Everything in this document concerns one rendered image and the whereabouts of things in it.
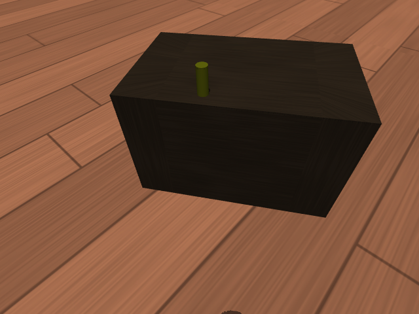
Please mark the can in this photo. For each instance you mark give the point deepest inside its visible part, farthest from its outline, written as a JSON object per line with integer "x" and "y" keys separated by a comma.
{"x": 202, "y": 83}

